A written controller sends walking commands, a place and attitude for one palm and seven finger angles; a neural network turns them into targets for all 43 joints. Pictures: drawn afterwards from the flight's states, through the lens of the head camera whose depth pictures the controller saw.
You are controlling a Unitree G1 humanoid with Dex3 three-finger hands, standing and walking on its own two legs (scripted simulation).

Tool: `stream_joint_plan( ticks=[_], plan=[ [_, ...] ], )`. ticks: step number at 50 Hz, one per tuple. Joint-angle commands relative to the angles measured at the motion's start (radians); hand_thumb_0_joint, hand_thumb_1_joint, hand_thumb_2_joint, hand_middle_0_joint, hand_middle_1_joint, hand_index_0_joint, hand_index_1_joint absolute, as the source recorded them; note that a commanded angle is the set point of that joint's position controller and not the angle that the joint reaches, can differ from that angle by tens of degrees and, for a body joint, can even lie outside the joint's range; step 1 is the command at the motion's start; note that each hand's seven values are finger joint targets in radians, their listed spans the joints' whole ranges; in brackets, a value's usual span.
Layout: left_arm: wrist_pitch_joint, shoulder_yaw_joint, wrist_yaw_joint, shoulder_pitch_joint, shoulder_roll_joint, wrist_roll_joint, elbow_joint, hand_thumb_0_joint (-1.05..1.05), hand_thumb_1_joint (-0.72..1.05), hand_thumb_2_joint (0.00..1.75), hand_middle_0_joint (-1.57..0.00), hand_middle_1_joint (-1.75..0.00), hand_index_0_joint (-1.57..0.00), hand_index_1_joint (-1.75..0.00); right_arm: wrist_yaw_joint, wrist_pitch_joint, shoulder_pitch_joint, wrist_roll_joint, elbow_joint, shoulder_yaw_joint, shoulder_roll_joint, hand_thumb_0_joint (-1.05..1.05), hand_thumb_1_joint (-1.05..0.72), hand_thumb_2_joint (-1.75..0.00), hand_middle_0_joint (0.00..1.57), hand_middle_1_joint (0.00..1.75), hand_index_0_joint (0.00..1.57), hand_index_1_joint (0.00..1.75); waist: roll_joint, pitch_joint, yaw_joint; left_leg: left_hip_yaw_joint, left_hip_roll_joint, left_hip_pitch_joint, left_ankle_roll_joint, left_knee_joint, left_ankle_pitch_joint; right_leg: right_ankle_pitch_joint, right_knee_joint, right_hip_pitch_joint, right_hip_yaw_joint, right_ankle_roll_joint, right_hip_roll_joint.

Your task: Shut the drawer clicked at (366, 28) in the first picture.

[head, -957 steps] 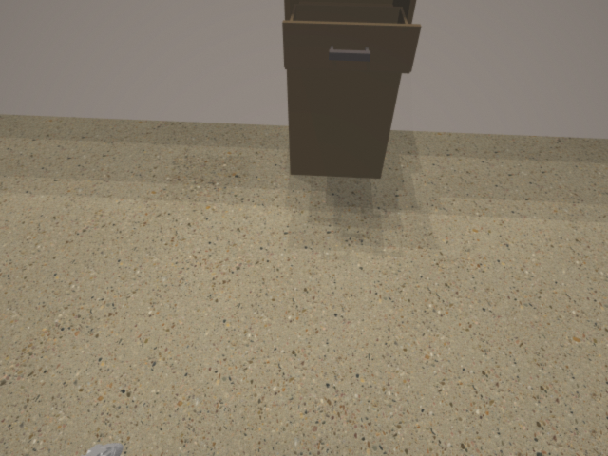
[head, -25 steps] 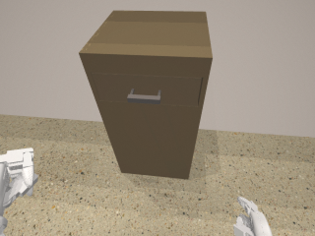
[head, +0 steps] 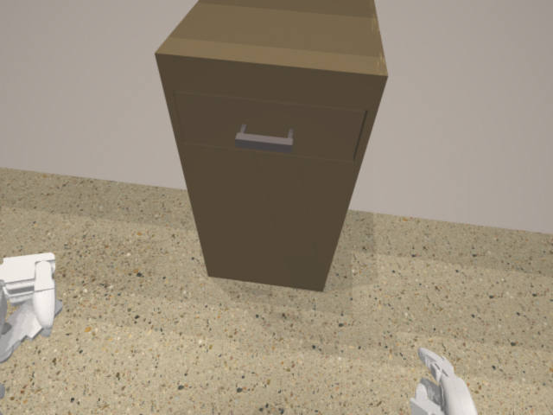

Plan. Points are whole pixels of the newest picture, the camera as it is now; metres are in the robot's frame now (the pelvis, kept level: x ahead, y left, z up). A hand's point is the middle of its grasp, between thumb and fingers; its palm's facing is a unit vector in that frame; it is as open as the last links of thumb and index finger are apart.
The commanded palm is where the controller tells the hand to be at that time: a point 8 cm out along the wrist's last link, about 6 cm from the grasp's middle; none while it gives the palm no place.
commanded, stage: step back with the hand held close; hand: left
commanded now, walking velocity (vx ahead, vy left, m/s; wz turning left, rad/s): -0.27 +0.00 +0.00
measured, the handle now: (265, 137) +0.68 +0.07 +0.00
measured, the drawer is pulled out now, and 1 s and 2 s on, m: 0.00 0.00 0.00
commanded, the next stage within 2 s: stop stepping back and stand still in 0.66 s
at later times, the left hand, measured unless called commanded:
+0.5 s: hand (39, 382) +0.12 +0.21 +0.18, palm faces +0.29 -0.81 -0.50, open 3.2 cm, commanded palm +0.06 +0.25 +0.19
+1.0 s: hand out of the picture -0.01 +0.21 +0.17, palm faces +0.37 -0.82 -0.44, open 3.2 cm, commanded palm -0.06 +0.25 +0.19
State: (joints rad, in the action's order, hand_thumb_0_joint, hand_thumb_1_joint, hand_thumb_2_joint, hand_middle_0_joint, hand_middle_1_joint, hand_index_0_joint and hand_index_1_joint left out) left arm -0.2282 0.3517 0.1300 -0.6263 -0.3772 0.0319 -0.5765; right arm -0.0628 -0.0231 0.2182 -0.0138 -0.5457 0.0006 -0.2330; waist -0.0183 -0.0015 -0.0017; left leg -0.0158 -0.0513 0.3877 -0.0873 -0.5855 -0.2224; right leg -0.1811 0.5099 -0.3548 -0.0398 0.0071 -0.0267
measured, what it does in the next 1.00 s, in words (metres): walks backwards: right foot, then left foot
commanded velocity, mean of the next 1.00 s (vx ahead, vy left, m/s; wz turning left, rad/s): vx -0.22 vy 0.01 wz -0.02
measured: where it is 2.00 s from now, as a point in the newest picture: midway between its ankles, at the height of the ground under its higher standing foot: outside the picture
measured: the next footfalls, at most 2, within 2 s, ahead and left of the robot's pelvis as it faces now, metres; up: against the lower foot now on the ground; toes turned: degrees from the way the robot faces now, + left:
right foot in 0.16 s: -0.02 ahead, -0.13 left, +0.00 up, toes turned +4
left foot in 0.62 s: -0.06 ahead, +0.11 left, +0.00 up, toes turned +2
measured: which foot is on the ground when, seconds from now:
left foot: down 0.00-0.40, up 0.42-0.60, down 0.62-0.86, up 0.88-1.00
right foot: down 0.00-0.02, up 0.04-0.14, down 0.16-0.64, up 0.66-0.82, down 0.84-1.00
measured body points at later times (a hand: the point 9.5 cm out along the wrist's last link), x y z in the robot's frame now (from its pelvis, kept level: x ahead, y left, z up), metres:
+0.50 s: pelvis -0.07 -0.03 +0.01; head -0.05 -0.01 +0.45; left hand +0.10 +0.25 +0.21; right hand +0.11 -0.27 -0.07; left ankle -0.02 +0.07 -0.70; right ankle -0.06 -0.13 -0.73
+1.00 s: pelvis -0.19 -0.03 +0.01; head -0.20 -0.03 +0.46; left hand -0.04 +0.25 +0.20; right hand -0.04 -0.26 -0.08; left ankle -0.16 +0.09 -0.71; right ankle -0.17 -0.12 -0.73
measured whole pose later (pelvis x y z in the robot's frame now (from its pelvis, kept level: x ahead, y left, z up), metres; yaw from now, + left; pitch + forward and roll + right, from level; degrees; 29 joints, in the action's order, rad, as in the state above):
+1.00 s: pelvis -0.19 -0.03 +0.01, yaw +0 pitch +1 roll +1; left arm -0.20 0.35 0.14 -0.63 -0.39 0.03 -0.56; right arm -0.06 -0.08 0.25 0.00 -0.62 0.02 -0.19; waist 0.03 -0.04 0.00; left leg -0.02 0.00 0.38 -0.02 -0.68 -0.36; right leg -0.22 0.50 -0.29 0.00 0.05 -0.03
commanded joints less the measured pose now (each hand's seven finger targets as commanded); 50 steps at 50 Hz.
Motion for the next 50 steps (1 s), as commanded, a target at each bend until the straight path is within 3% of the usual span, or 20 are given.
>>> stream_joint_plan(
  ticks=[1, 7, 10, 13, 15, 18, 19, 21, 22, 25, 29, 31, 32, 33, 35, 38, 41, 43, 46, 50],
  plan=[
    [-0.086, 0.155, 0.033, 0.034, -0.181, -0.021, -0.219, 0.00, 0.90, 0.90, -1.40, -1.60, -1.40, -1.60, -0.029, -0.075, -0.116, 0.010, 0.162, -0.054, -0.148, 0.00, -0.90, -0.90, 0.20, 0.30, 0.20, 0.30, -0.189, -0.056, -0.005, 0.337, 0.259, 0.335, -0.056, 0.430, -0.460, -0.045, 0.170, 0.339, 0.080, -0.019, -0.012],
    [-0.101, 0.155, 0.008, 0.000, -0.165, -0.008, -0.193, 0.00, 0.90, 0.90, -1.40, -1.60, -1.40, -1.60, -0.023, -0.107, -0.097, 0.022, 0.136, -0.066, -0.141, 0.00, -0.90, -0.90, 0.20, 0.30, 0.20, 0.30, -0.078, -0.060, 0.002, 0.307, 0.257, 0.204, -0.059, 0.345, -0.137, -0.028, 0.128, 0.280, 0.101, -0.015, -0.029],
    [-0.109, 0.134, -0.003, 0.001, -0.164, 0.010, -0.225, 0.00, 0.90, 0.90, -1.40, -1.60, -1.40, -1.60, -0.012, -0.115, -0.091, 0.023, 0.107, -0.064, -0.138, 0.00, -0.90, -0.90, 0.20, 0.30, 0.20, 0.30, -0.088, -0.192, 0.009, 0.227, 0.234, -0.085, -0.030, 0.240, 0.338, 0.052, 0.065, 0.187, 0.100, -0.019, -0.016],
    [-0.100, 0.152, -0.003, -0.019, -0.194, 0.022, -0.266, 0.00, 0.90, 0.90, -1.40, -1.60, -1.40, -1.60, 0.001, -0.111, -0.094, 0.028, 0.106, -0.068, -0.137, 0.00, -0.90, -0.90, 0.20, 0.30, 0.20, 0.30, -0.135, -0.310, 0.016, 0.196, 0.250, -0.252, -0.024, 0.202, 0.539, -0.006, 0.075, 0.144, 0.099, -0.032, -0.014],
    [-0.085, 0.158, -0.003, -0.042, -0.197, 0.031, -0.273, 0.00, 0.90, 0.90, -1.40, -1.60, -1.40, -1.60, 0.009, -0.100, -0.104, 0.023, 0.118, -0.067, -0.134, 0.00, -0.90, -0.90, 0.20, 0.30, 0.20, 0.30, -0.116, -0.306, 0.016, 0.194, 0.263, -0.197, -0.032, 0.209, 0.447, -0.048, 0.083, 0.166, 0.098, -0.038, -0.013],
    [-0.074, 0.225, 0.000, -0.069, -0.235, 0.033, -0.266, 0.00, 0.90, 0.90, -1.40, -1.60, -1.40, -1.60, 0.005, -0.079, -0.139, 0.011, 0.147, -0.072, -0.135, 0.00, -0.90, -0.90, 0.20, 0.30, 0.20, 0.30, -0.040, -0.229, 0.015, 0.173, 0.230, 0.061, -0.025, 0.209, 0.045, 0.076, 0.041, 0.268, 0.133, -0.031, 0.013],
    [-0.071, 0.228, -0.001, -0.083, -0.235, 0.038, -0.238, 0.00, 0.90, 0.90, -1.40, -1.60, -1.40, -1.60, 0.004, -0.067, -0.145, 0.003, 0.155, -0.069, -0.116, 0.00, -0.90, -0.90, 0.20, 0.30, 0.20, 0.30, 0.043, -0.187, 0.006, 0.135, 0.171, 0.103, 0.001, 0.158, -0.105, 0.079, -0.030, 0.220, 0.208, -0.009, 0.072],
    [-0.068, 0.207, 0.009, -0.046, -0.232, 0.049, -0.206, 0.00, 0.90, 0.90, -1.40, -1.60, -1.40, -1.60, 0.009, -0.045, -0.116, -0.008, 0.132, -0.080, -0.091, 0.00, -0.90, -0.90, 0.20, 0.30, 0.20, 0.30, 0.226, -0.116, -0.005, 0.036, 0.015, 0.011, 0.088, -0.222, -0.181, -0.123, -0.318, -0.075, 0.475, 0.106, 0.326],
    [-0.057, 0.198, 0.020, -0.018, -0.221, 0.049, -0.181, 0.00, 0.90, 0.90, -1.40, -1.60, -1.40, -1.60, 0.010, -0.036, -0.127, 0.002, 0.115, -0.083, -0.086, 0.00, -0.90, -0.90, 0.20, 0.30, 0.20, 0.30, 0.214, -0.091, 0.002, 0.063, 0.018, 0.025, 0.091, -0.406, -0.219, -0.039, -0.326, -0.126, 0.470, 0.160, 0.374],
    [-0.042, 0.155, 0.033, 0.014, -0.191, 0.019, -0.139, 0.00, 0.90, 0.90, -1.40, -1.60, -1.40, -1.60, -0.007, -0.017, -0.126, 0.013, 0.110, -0.051, -0.055, 0.00, -0.90, -0.90, 0.20, 0.30, 0.20, 0.30, 0.114, -0.091, -0.017, 0.058, 0.071, 0.064, 0.089, -0.312, -0.208, 0.420, -0.165, 0.013, 0.277, 0.143, 0.287],
    [-0.045, 0.119, 0.032, 0.055, -0.200, 0.008, -0.192, 0.00, 0.90, 0.90, -1.40, -1.60, -1.40, -1.60, -0.042, -0.026, -0.120, 0.009, 0.089, -0.054, -0.094, 0.00, -0.90, -0.90, 0.20, 0.30, 0.20, 0.30, 0.030, -0.126, -0.027, 0.010, 0.071, -0.078, 0.064, 0.190, 0.076, 0.539, -0.006, 0.129, 0.163, 0.020, 0.161],
    [-0.073, 0.145, 0.021, 0.052, -0.227, -0.001, -0.243, 0.00, 0.90, 0.90, -1.40, -1.60, -1.40, -1.60, -0.034, -0.047, -0.101, -0.003, 0.111, -0.076, -0.120, 0.00, -0.90, -0.90, 0.20, 0.30, 0.20, 0.30, -0.116, -0.222, -0.008, 0.142, 0.245, -0.147, -0.015, 0.210, 0.422, 0.201, 0.146, 0.122, 0.096, -0.086, 0.024],
    [-0.080, 0.160, 0.016, 0.013, -0.229, 0.007, -0.246, 0.00, 0.90, 0.90, -1.40, -1.60, -1.40, -1.60, -0.020, -0.065, -0.071, -0.012, 0.112, -0.092, -0.120, 0.00, -0.90, -0.90, 0.20, 0.30, 0.20, 0.30, -0.084, -0.266, -0.009, 0.120, 0.263, -0.199, -0.024, 0.172, 0.476, 0.059, 0.168, 0.083, 0.099, -0.096, 0.009],
    [-0.072, 0.210, 0.011, -0.024, -0.252, 0.020, -0.249, 0.00, 0.90, 0.90, -1.40, -1.60, -1.40, -1.60, -0.018, -0.090, -0.103, 0.014, 0.118, -0.088, -0.115, 0.00, -0.90, -0.90, 0.20, 0.30, 0.20, 0.30, -0.226, -0.265, 0.013, 0.201, 0.306, -0.140, -0.063, 0.213, 0.486, -0.073, 0.257, 0.045, 0.081, -0.063, -0.006],
    [-0.073, 0.190, 0.008, 0.023, -0.219, 0.016, -0.311, 0.00, 0.90, 0.90, -1.40, -1.60, -1.40, -1.60, -0.008, -0.123, -0.101, 0.034, 0.107, -0.074, -0.108, 0.00, -0.90, -0.90, 0.20, 0.30, 0.20, 0.30, -0.232, -0.173, 0.006, 0.243, 0.381, -0.011, -0.103, 0.257, 0.492, -0.286, 0.388, 0.055, 0.094, -0.036, -0.010],
    [-0.064, 0.153, 0.007, -0.018, -0.172, 0.024, -0.293, 0.00, 0.90, 0.90, -1.40, -1.60, -1.40, -1.60, 0.013, -0.143, -0.096, 0.020, 0.079, -0.082, -0.114, 0.00, -0.90, -0.90, 0.20, 0.30, 0.20, 0.30, -0.158, -0.171, 0.010, 0.157, 0.335, -0.099, -0.040, 0.180, 0.513, -0.171, 0.177, 0.079, 0.056, -0.036, -0.002],
    [-0.054, 0.149, 0.003, -0.047, -0.170, 0.011, -0.205, 0.00, 0.90, 0.90, -1.40, -1.60, -1.40, -1.60, 0.017, -0.134, -0.102, 0.012, 0.094, -0.066, -0.116, 0.00, -0.90, -0.90, 0.20, 0.30, 0.20, 0.30, -0.033, -0.088, 0.008, 0.065, 0.202, 0.044, 0.030, 0.125, -0.048, -0.012, -0.113, 0.191, 0.087, -0.034, 0.041],
    [-0.047, 0.182, 0.019, 0.006, -0.225, 0.015, -0.188, 0.00, 0.90, 0.90, -1.40, -1.60, -1.40, -1.60, 0.008, -0.117, -0.092, 0.010, 0.105, -0.058, -0.092, 0.00, -0.90, -0.90, 0.20, 0.30, 0.20, 0.30, 0.208, -0.060, -0.003, -0.013, 0.047, 0.044, 0.090, -0.124, -0.204, -0.149, -0.319, 0.018, 0.430, 0.072, 0.281],
    [-0.027, 0.143, 0.037, 0.043, -0.183, 0.010, -0.140, 0.00, 0.90, 0.90, -1.40, -1.60, -1.40, -1.60, -0.007, -0.108, -0.077, 0.009, 0.079, -0.042, -0.070, 0.00, -0.90, -0.90, 0.20, 0.30, 0.20, 0.30, 0.153, -0.097, -0.011, 0.045, 0.071, 0.039, 0.074, -0.243, -0.177, -0.209, -0.263, 0.063, 0.365, 0.126, 0.288],
    [-0.032, 0.105, 0.048, 0.047, -0.154, 0.002, -0.145, 0.00, 0.90, 0.90, -1.40, -1.60, -1.40, -1.60, -0.029, -0.124, -0.079, 0.015, 0.078, -0.030, -0.090, 0.00, -0.90, -0.90, 0.20, 0.30, 0.20, 0.30, 0.048, -0.028, -0.017, 0.040, 0.083, -0.176, 0.037, 0.127, -0.152, -0.373, -0.223, -0.050, 0.218, 0.050, 0.171]
  ],
)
